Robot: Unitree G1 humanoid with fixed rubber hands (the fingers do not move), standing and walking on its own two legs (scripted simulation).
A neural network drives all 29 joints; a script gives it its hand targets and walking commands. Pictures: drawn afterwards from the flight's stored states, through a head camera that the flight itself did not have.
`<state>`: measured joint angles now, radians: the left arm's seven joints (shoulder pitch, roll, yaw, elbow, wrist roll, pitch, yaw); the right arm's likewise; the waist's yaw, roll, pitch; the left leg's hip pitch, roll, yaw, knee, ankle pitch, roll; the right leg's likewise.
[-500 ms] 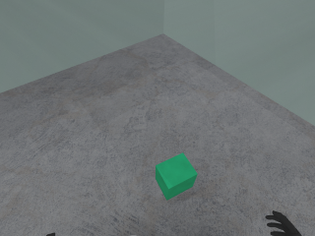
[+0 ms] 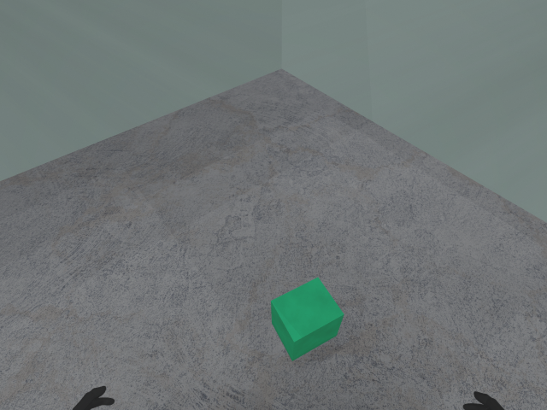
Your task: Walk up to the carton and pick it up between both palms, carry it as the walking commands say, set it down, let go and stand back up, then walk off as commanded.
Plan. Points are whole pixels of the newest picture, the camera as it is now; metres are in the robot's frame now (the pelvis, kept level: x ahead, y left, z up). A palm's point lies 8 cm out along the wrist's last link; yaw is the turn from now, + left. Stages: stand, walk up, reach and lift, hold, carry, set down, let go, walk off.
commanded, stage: walk up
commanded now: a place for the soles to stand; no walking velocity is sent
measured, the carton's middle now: (305, 319) +0.54 -0.08 -0.68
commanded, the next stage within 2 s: none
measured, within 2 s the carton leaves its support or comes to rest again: neither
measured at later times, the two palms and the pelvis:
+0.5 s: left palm out of the picture +0.14 +0.29 -0.10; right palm out of the picture +0.07 -0.44 -0.06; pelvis +0.03 -0.06 -0.01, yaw +6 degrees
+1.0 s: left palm out of the picture +0.08 +0.13 -0.12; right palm out of the picture +0.35 -0.52 -0.07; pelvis +0.14 -0.20 -0.03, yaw +19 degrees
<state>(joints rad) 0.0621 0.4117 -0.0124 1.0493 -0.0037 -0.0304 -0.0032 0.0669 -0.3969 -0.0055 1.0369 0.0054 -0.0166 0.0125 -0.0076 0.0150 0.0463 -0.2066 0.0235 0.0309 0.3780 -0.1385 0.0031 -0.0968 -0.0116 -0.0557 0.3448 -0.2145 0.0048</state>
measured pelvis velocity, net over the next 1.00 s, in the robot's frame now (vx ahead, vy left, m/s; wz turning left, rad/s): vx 0.14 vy -0.20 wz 0.34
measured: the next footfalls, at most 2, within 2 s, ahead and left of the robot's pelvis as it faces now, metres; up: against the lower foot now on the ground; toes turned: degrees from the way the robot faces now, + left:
right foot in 0.60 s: +0.15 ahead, -0.26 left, +0.00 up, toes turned +9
left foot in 0.90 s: +0.20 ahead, -0.06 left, +0.00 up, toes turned +22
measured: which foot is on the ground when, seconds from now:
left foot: down 0.00-0.60, up 0.62-0.88, down 0.90-1.00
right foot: down 0.00-0.22, up 0.24-0.58, down 0.60-0.90, up 0.92-1.00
